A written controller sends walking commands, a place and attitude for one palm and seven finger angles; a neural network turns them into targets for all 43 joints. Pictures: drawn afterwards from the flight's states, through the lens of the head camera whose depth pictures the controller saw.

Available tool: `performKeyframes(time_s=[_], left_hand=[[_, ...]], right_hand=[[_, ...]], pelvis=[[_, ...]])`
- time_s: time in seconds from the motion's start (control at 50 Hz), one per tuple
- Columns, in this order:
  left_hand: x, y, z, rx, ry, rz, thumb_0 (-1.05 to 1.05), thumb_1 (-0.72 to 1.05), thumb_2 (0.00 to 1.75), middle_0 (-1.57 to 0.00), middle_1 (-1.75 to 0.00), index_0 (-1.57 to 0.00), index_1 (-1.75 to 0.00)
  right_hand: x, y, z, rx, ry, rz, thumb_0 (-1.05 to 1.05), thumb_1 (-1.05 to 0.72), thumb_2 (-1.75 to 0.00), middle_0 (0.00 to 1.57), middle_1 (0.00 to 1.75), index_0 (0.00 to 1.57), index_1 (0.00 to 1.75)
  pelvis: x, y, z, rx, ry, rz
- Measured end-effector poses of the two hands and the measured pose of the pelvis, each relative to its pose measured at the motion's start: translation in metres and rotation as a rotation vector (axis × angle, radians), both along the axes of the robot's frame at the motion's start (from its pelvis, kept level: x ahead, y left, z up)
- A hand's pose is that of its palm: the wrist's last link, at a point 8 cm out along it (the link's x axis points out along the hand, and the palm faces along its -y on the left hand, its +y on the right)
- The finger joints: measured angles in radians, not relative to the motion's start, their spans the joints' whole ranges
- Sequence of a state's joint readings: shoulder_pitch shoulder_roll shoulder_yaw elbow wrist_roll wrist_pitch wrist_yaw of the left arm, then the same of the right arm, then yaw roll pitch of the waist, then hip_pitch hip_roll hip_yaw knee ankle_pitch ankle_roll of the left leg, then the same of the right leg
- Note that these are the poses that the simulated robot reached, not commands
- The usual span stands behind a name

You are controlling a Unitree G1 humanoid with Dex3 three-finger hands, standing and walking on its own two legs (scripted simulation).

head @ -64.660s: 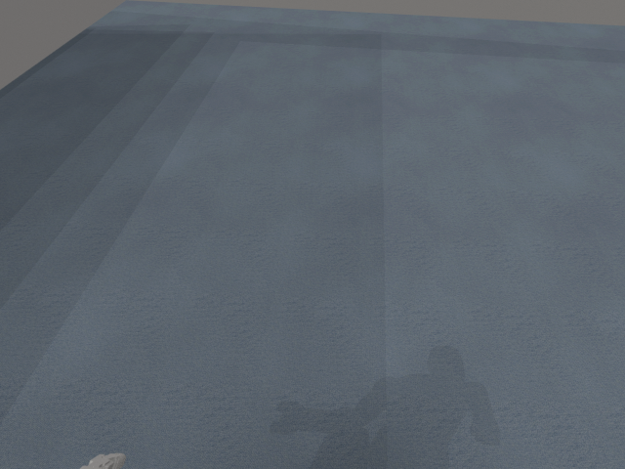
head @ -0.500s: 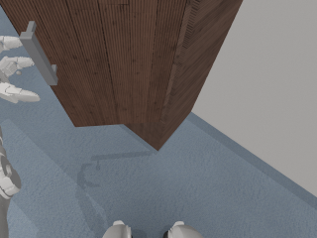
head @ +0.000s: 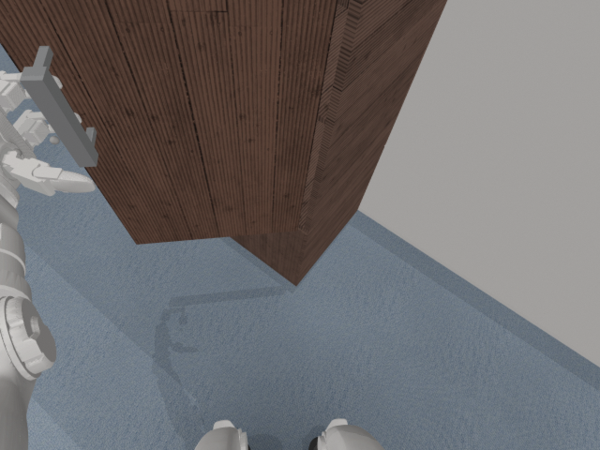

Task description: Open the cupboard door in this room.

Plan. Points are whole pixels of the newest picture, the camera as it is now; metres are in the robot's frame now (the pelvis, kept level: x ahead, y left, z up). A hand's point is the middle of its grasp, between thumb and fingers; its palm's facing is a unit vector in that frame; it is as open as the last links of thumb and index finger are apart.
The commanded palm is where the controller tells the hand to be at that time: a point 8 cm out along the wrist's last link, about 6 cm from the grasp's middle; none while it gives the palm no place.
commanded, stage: slide the fingers in behind the handle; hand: left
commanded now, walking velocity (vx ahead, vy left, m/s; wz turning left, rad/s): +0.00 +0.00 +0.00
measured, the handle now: (68, 111) +0.53 +0.27 +0.10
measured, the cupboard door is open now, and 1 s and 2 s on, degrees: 45 44 45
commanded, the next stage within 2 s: close the thumb around the handle in 0.98 s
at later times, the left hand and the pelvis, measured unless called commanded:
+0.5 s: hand (82, 140) +0.48 +0.25 +0.10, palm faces +0.09 -1.00 +0.01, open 13.9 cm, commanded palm +0.46 +0.29 +0.10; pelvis +0.00 +0.00 +0.00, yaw +1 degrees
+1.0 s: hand (85, 139) +0.49 +0.24 +0.10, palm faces +0.07 -1.00 +0.01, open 13.8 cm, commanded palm +0.46 +0.29 +0.10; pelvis +0.00 +0.00 +0.00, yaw +0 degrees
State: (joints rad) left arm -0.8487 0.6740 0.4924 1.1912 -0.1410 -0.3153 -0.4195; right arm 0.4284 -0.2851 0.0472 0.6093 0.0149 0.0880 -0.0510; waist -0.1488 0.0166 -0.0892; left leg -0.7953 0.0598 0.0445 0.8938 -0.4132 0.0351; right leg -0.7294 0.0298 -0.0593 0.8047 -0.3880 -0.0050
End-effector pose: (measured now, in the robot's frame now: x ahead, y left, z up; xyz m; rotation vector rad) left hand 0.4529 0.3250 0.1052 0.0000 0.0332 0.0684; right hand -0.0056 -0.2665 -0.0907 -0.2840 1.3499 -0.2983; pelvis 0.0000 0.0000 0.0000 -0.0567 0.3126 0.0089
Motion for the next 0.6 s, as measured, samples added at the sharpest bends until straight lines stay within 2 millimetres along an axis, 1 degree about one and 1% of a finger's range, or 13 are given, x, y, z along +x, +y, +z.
performKeyframes(time_s=[0.2,0.34,0.44,0.6], left_hand=[[0.003,-0.011,-0.005,0.000,0.001,0.009,-0.01,-0.50,0.30,-0.30,-1.20,-0.31,-1.21],[0.005,-0.021,-0.007,-0.007,0.009,0.003,-0.01,-0.50,0.30,-0.30,-1.20,-0.30,-1.21],[0.006,-0.025,-0.007,0.003,0.007,0.014,-0.01,-0.50,0.30,-0.30,-1.20,-0.30,-1.21],[0.007,-0.028,-0.008,-0.008,0.005,0.017,-0.01,-0.50,0.30,-0.30,-1.20,-0.31,-1.22]], right_hand=[[0.016,-0.001,-0.001,0.001,-0.037,0.019,0.00,-0.91,-0.89,0.20,0.30,0.20,0.30],[0.023,0.000,-0.003,0.008,-0.047,0.030,0.00,-0.91,-0.89,0.20,0.30,0.20,0.30],[0.024,0.000,-0.004,0.017,-0.049,0.033,0.00,-0.91,-0.89,0.20,0.30,0.20,0.30],[0.020,0.000,-0.004,0.019,-0.043,0.027,0.00,-0.91,-0.89,0.20,0.30,0.20,0.30]], pelvis=[[0.002,0.000,0.000,0.002,0.000,0.004],[0.003,0.000,0.000,0.003,-0.006,0.009],[0.004,0.000,0.000,0.004,-0.005,0.010],[0.003,-0.002,0.000,0.005,-0.007,0.010]])
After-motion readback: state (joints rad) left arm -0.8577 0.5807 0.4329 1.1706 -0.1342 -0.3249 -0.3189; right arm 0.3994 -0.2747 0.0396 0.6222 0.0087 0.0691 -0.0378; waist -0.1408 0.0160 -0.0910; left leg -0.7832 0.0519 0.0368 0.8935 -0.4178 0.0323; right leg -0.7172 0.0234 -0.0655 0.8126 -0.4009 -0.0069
